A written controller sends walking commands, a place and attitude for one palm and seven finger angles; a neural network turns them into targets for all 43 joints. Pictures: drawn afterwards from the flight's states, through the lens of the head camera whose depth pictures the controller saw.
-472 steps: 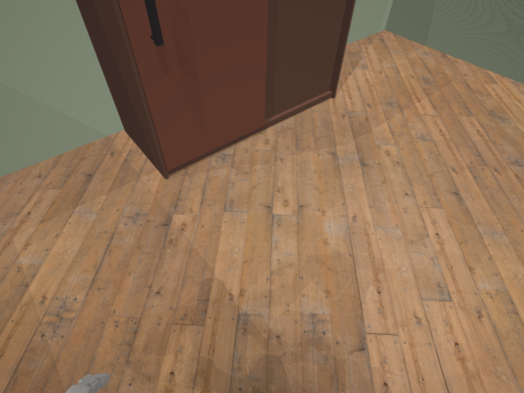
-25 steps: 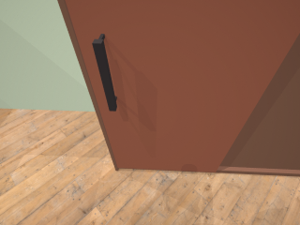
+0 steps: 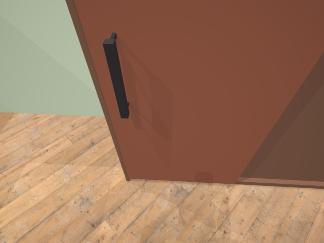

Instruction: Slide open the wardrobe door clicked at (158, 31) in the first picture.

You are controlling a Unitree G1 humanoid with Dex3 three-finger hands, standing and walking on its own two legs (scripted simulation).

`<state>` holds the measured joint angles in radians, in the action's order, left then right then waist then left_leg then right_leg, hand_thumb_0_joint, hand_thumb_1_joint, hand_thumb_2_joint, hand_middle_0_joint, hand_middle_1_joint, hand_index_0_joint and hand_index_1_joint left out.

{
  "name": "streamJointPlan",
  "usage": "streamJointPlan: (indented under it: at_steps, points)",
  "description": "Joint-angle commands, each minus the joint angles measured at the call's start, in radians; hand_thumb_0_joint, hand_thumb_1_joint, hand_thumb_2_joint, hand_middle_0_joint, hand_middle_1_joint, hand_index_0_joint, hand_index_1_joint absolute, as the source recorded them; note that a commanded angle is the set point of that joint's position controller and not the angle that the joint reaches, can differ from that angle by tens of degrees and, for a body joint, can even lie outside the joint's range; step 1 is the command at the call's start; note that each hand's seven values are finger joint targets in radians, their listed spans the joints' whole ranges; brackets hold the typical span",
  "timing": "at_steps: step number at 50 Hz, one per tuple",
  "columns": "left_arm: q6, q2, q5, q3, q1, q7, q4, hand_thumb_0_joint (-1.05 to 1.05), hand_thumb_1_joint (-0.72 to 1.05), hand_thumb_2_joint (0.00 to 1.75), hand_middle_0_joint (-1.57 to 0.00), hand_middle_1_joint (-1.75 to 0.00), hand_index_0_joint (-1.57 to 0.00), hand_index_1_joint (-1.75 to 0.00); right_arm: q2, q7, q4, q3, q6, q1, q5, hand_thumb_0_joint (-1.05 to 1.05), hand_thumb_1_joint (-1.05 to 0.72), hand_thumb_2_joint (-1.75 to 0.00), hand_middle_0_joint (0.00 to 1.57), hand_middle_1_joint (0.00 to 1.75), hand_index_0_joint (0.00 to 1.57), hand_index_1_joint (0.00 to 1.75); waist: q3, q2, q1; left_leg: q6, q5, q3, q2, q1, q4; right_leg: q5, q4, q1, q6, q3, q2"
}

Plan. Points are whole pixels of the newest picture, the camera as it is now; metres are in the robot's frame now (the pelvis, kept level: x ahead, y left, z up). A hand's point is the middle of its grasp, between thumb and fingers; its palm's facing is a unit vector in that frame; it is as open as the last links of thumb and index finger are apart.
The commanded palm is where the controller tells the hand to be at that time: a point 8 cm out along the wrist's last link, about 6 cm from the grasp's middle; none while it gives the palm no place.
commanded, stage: look again from close up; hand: left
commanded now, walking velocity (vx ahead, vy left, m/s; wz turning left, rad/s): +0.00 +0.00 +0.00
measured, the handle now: (120, 80) +0.56 +0.17 +0.09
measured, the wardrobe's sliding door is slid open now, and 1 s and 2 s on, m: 0.00 0.00 0.00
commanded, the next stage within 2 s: shuffle to correct the standing spot in 0.40 s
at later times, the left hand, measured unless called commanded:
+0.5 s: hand out of the picture +0.02 +0.17 -0.17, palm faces +0.04 -0.98 -0.22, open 7.4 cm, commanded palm none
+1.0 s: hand out of the picture +0.08 +0.18 -0.17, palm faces +0.05 -0.98 -0.21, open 7.3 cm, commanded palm none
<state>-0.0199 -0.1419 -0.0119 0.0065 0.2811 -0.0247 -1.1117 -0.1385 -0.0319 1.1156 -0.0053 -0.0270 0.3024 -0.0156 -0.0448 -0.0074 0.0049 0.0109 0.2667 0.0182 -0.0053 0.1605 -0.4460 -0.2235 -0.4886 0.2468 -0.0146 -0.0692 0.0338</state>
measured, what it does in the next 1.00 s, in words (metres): lifts its right foot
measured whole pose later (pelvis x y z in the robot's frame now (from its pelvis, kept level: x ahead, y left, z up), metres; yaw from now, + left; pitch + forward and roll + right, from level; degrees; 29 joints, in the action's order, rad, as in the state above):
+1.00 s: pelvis +0.07 +0.00 +0.00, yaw +2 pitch +1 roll +1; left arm 0.00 -0.16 -0.02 0.05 0.26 0.00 -1.06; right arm -0.09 -0.03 1.14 -0.01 -0.05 0.47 -0.04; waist -0.06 -0.01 -0.03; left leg 0.00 0.33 0.04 0.00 0.09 -0.42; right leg -0.44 -0.79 0.42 -0.04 -0.10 0.04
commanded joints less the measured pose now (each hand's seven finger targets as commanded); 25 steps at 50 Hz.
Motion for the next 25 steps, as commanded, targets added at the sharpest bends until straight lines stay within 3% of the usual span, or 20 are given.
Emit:
streamJointPlan:
  at_steps: [1,4,8,11,25]
  points:
    - [-0.013,-0.117,-0.002,0.027,0.048,-0.008,0.034,0.0,0.9,0.9,-0.2,-0.3,-0.2,-0.3,-0.097,-0.004,-0.021,0.018,-0.01,0.071,0.0,0.0,-0.9,-0.9,0.2,0.3,0.2,0.3,-0.018,0.0,0.002,-0.033,-0.125,-0.07,-0.088,0.081,0.095,0.081,0.08,-0.065,-0.033,0.1,0.081]
    - [-0.014,-0.12,-0.004,0.027,0.049,-0.008,0.034,0.0,0.9,0.9,-0.2,-0.3,-0.2,-0.3,-0.099,-0.005,-0.019,0.019,-0.01,0.065,0.001,0.0,-0.9,-0.9,0.2,0.3,0.2,0.3,-0.012,0.014,0.002,-0.032,-0.151,-0.065,-0.087,0.071,0.087,0.121,0.078,-0.075,-0.033,0.096,0.085]
    - [-0.012,-0.123,-0.003,0.028,0.04,-0.008,0.036,0.0,0.9,0.9,-0.2,-0.3,-0.2,-0.3,-0.101,-0.005,-0.019,0.017,-0.01,0.058,-0.001,0.0,-0.9,-0.9,0.2,0.3,0.2,0.3,-0.016,-0.015,0.003,-0.033,-0.155,-0.071,-0.089,0.067,0.096,0.11,0.079,-0.075,-0.033,0.095,0.081]
    - [-0.012,-0.132,-0.002,0.028,0.034,-0.007,0.035,0.0,0.9,0.9,-0.2,-0.3,-0.2,-0.3,-0.106,-0.005,-0.021,0.017,-0.006,0.048,-0.001,0.0,-0.9,-0.9,0.2,0.3,0.2,0.3,-0.029,0.014,0.003,-0.03,-0.13,-0.069,-0.085,0.074,0.093,0.087,0.09,-0.067,-0.034,0.098,0.085]
    - [-0.012,-0.146,-0.001,0.029,0.022,-0.005,0.041,0.0,0.9,0.9,-0.2,-0.3,-0.2,-0.3,-0.111,-0.002,-0.018,0.017,-0.002,0.037,-0.002,0.0,-0.9,-0.9,0.2,0.3,0.2,0.3,-0.015,0.031,0.004,-0.024,-0.113,-0.058,-0.077,0.062,0.086,0.05,0.116,-0.065,-0.037,0.111,0.093]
